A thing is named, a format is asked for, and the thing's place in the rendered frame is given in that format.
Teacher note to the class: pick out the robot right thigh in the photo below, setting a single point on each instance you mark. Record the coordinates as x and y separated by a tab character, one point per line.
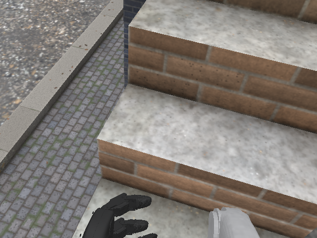
230	222

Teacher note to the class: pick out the left robot hand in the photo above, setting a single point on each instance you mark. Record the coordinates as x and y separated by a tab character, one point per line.
102	223

